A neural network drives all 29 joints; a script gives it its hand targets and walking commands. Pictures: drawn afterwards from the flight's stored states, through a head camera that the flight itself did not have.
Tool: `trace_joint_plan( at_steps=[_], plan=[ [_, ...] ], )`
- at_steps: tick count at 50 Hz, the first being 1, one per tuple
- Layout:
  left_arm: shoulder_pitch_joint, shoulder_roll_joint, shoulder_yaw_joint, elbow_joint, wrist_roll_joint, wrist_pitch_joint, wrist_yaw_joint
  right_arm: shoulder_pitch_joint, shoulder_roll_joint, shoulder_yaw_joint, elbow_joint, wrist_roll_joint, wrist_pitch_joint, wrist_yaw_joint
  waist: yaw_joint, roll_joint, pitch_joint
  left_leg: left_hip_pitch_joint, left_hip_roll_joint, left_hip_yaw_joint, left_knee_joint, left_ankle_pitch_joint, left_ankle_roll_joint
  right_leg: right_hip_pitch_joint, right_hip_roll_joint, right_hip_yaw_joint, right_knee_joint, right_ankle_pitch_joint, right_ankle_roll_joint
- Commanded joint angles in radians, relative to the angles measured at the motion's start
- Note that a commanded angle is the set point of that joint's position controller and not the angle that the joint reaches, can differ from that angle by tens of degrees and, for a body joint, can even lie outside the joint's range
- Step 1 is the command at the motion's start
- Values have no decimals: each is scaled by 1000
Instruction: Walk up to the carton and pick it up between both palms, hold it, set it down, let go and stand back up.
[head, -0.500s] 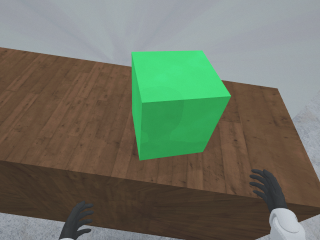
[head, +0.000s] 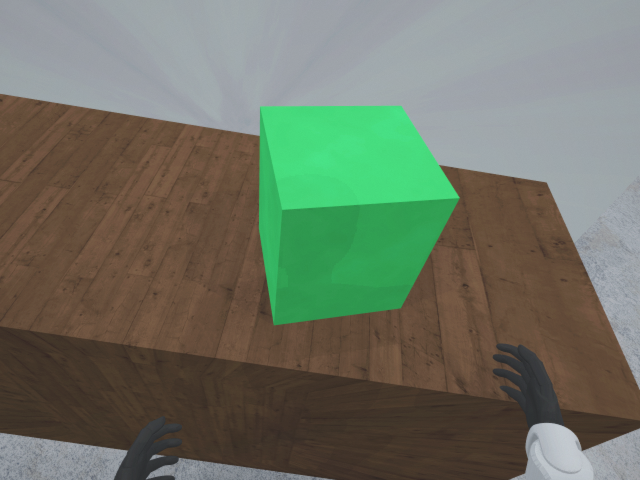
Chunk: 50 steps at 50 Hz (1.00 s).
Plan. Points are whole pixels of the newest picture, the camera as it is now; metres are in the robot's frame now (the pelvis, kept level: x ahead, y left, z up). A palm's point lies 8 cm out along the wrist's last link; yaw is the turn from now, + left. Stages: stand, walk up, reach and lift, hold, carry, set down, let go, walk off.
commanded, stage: set down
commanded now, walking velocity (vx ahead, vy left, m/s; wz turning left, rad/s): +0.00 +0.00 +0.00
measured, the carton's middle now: (336, 216) +0.47 +0.02 +0.05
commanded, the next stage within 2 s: let go in 0.08 s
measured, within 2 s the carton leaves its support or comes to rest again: neither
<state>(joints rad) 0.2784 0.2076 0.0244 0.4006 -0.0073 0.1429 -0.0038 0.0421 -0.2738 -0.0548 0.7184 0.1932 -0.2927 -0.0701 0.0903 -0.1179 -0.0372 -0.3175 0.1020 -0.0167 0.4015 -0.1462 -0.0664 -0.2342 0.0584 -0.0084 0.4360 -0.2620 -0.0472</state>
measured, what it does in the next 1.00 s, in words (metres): stands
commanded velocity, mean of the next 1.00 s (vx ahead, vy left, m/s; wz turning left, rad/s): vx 0.00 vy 0.00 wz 0.00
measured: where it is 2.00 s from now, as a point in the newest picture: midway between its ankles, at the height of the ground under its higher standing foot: outside the picture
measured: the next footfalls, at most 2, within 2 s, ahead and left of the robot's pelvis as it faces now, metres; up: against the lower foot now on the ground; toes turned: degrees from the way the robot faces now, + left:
none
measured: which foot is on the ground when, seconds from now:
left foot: down 0.00-1.00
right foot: down 0.00-1.00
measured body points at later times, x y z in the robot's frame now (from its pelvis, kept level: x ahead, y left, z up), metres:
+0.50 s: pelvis +0.00 +0.00 +0.00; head +0.01 +0.05 +0.45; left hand +0.14 +0.23 -0.11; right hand +0.25 -0.25 -0.01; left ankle +0.04 +0.18 -0.74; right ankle -0.03 -0.09 -0.74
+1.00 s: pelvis +0.01 +0.01 +0.00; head +0.00 +0.07 +0.44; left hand +0.07 +0.30 -0.16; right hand +0.26 -0.25 +0.00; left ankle +0.04 +0.18 -0.74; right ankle -0.03 -0.09 -0.74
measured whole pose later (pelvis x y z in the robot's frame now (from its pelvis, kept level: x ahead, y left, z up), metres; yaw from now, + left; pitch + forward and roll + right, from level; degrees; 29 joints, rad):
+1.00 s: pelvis +0.01 +0.01 +0.00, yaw +0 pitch +0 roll -1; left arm 0.28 0.34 0.07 0.83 0.01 0.02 -0.01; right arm 0.04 -0.33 -0.04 0.66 0.04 -0.10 -0.04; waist 0.09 -0.12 -0.03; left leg -0.28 0.10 -0.02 0.48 -0.21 -0.07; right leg -0.16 0.06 -0.01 0.44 -0.29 -0.03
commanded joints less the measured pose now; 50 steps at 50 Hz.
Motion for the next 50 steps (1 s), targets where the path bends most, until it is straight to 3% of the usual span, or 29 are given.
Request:
trace_joint_plan(
  at_steps=[1, 6, 14, 18, 22, 25, 32, 33, 35, 36, 37, 39, 40, 41, 43, 45, 46, 50],
  plan=[
    [-98, 102, 0, -156, 69, -41, -10, 95, 96, 131, 183, -118, 132, 71, -136, 206, 59, 386, -114, 20, -37, 25, 67, -71, -114, 75, -209, 30, 56],
    [-107, 95, -6, -148, 82, -30, -6, 74, 86, 118, 206, -119, 139, 72, -140, 217, 69, 379, -118, 16, -33, 19, 64, -65, -121, 86, -212, 27, 55],
    [-46, 81, -6, -149, 108, -9, -8, 121, 84, 121, 201, -125, 137, 72, -115, 220, 110, 395, -117, 18, -46, 39, 58, -48, -112, 67, -215, 43, 53],
    [-93, 85, -21, -154, 99, -11, 1, 79, 65, 94, 196, -129, 147, 76, -130, 228, 86, 390, -116, 10, -40, 24, 55, -54, -115, 63, -209, 24, 51],
    [-14, 83, 0, -163, 117, 0, -7, 173, 79, 119, 206, -137, 137, 70, -116, 204, 120, 397, -121, 18, -48, 44, 56, -19, -116, 65, -214, 59, 56],
    [-92, 84, -23, -157, 103, -4, 3, 82, 55, 84, 197, -135, 149, 78, -126, 232, 92, 385, -116, 14, -44, 28, 51, -43, -111, 47, -201, 52, 49],
    [1, 72, -7, -167, 126, 5, -2, 199, 76, 117, 203, -132, 134, 75, -113, 207, 128, 412, -119, 15, -48, 48, 52, -24, -116, 56, -219, 67, 52],
    [-86, 84, -24, -182, 114, -2, 6, 84, 52, 86, 194, -134, 148, 79, -124, 232, 86, 408, -115, 10, -44, 42, 51, -53, -110, 38, -210, 36, 48],
    [-46, 77, -19, -176, 115, 2, 3, 134, 61, 98, 204, -135, 145, 80, -118, 225, 106, 401, -114, 10, -46, 42, 49, -36, -113, 37, -207, 69, 47],
    [-51, 258, 100, -3, 61, -96, 9, 73, -290, -24, -16, -277, 170, 54, -48, 194, -85, 269, -5, -22, 115, 300, 100, 106, -169, 96, -63, 333, 88],
    [-27, 298, 103, 44, 62, -132, 13, 36, -264, -19, -53, -265, 194, 45, -51, 176, -116, 190, -20, 7, 147, 213, 88, 153, -178, 102, -41, 390, 111],
    [-40, 279, 102, 113, 73, -155, 16, 38, -199, -6, -98, -248, 221, 42, -71, 201, -70, 116, -35, 18, 128, 45, 78, 95, -169, 120, -48, 260, 94],
    [-43, 265, 95, 135, 78, -159, 5, 51, -209, -4, -108, -244, 228, 42, -67, 170, -58, 103, -33, 2, 124, -4, 84, 74, -162, 122, -62, 182, 74],
    [-62, 271, 95, 162, 84, -167, 0, 74, -222, -3, -103, -238, 232, 41, -82, 226, -24, 109, -45, 7, 119, -65, 75, 39, -172, 150, -96, 116, 66],
    [-83, 261, 84, 204, 69, -176, -14, 84, -238, -3, -111, -240, 236, 40, -90, 241, 7, 119, -36, -10, 110, -58, 87, -19, -159, 151, -111, 28, 46],
    [-71, 272, 81, 256, 59, -176, -20, 60, -244, -3, -121, -240, 236, 42, -80, 291, 16, 113, -24, -25, 96, -54, 98, -23, -149, 138, -103, 16, 34],
    [-89, 266, 76, 285, 61, -179, -23, 80, -249, -7, -122, -240, 233, 43, -85, 278, -18, 131, -21, -36, 103, -16, 97, 2, -142, 130, -88, 32, 26],
    [-86, 283, 72, 363, 48, -188, -29, 82, -254, -6, -104, -234, 239, 36, -86, 333, -43, 151, -7, -45, 107, 93, 102, 31, -139, 114, -68, 136, 25]
  ],
)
